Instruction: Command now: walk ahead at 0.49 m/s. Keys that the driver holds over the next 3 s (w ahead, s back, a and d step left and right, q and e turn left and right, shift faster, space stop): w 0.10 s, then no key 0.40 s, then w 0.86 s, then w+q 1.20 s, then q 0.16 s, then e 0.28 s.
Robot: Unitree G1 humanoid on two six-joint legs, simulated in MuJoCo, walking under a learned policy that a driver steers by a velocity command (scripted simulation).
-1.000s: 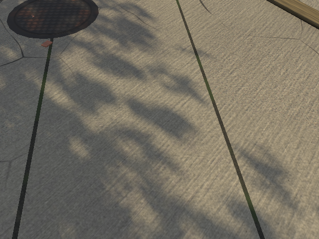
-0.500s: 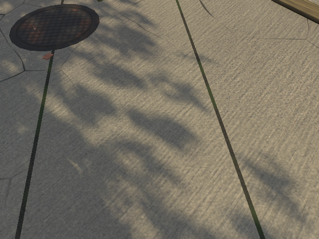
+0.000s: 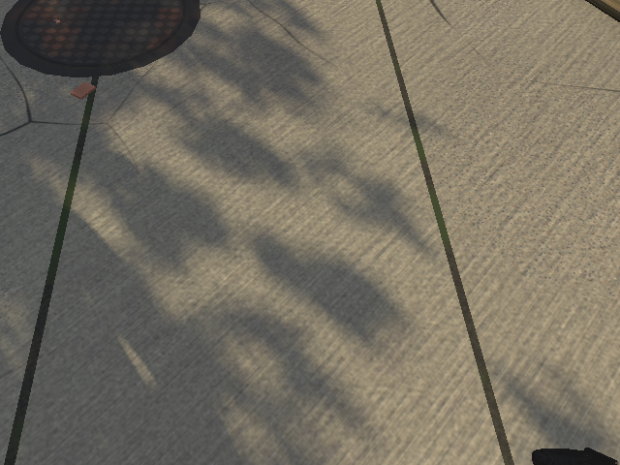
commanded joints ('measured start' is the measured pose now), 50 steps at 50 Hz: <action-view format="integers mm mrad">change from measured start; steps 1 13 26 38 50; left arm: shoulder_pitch -69 -290 -295 -370 -493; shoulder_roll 147 50 136 111 40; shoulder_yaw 24 13 25 44 34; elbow -113 -187 -166 -172 -203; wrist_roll -35 17 22 -18 -6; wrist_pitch -60 -18 14 30 -17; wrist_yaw -2 3 -7 15 -20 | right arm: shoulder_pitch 220 250 279 408 431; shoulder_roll -144 -156 -123 -76 -118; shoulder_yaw -40 -30 -19 -25 -24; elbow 26 105 156 257 225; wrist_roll -4 -19 -2 -18 -14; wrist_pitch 0 5 112 56 7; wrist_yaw -9 -39 -73 -60 -65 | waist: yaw -118 -73 -59 -163 -133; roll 73 58 -90 -26 123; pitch -156 -57 -167 -74 29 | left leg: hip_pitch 587 269 32 427 452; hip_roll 332 164 76 82 237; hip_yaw -540 -54 -113 -56 -172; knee -342 -390 400 -194 -481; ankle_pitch -205 517 -450 -227 -12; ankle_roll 181 125 -114 35 80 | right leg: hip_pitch -596 -351 -61 -397 -611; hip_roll -67 -70 -273 -113 -53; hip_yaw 42 -64 272 59 -80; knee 379 -298 -671 -634 -255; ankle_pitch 96 592 350 -86 484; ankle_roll -31 45 -201 -87 32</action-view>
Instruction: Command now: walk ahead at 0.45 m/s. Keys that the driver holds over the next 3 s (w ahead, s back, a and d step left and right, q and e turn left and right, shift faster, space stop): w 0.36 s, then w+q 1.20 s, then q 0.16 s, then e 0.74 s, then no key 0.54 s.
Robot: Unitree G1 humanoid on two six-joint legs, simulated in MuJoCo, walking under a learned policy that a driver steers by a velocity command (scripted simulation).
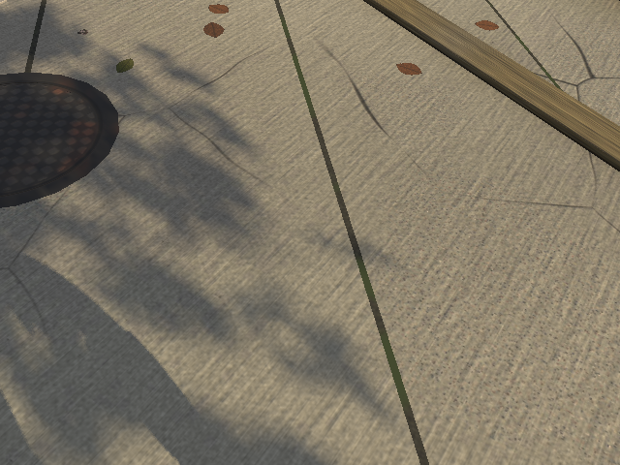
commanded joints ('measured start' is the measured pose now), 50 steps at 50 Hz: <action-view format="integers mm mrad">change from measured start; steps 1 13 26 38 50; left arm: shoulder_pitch -190 327 141 201 -17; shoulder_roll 4 200 100 162 69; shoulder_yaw -11 46 9 22 5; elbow -97 22 51 36 -111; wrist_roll -7 8 31 15 33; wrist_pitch -17 -10 -47 22 -36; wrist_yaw -12 -17 12 47 23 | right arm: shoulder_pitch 22 49 -289 -84 -176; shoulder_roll -168 -73 -80 -250 -214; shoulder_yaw -28 -13 -47 -116 -85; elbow -36 -69 -194 -255 -329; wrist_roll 2 21 21 28 15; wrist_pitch -6 -28 8 22 3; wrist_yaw -7 10 18 64 8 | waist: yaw -19 208 86 -78 72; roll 145 -199 -24 7 70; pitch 126 -348 106 -117 35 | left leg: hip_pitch -4 -635 -639 -19 -219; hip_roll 191 -36 113 -35 96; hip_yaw -128 -130 -96 -19 -281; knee -128 1064 575 323 -35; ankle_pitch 109 -319 294 116 266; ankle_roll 132 -8 5 175 245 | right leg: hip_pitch -73 1054 460 511 12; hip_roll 5 -343 -151 -152 -32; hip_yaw -37 721 -17 -211 44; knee -130 -495 -698 72 44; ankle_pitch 79 -316 91 617 -13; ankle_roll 17 -322 -183 -46 65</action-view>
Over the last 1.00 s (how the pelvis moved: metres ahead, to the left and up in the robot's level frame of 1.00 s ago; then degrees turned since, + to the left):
0.35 0.00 0.03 1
